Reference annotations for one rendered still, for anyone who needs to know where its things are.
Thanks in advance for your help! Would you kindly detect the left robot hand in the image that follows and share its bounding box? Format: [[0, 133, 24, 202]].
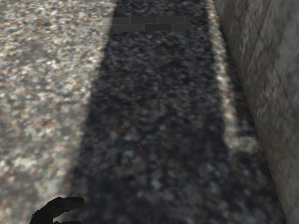
[[29, 197, 85, 224]]

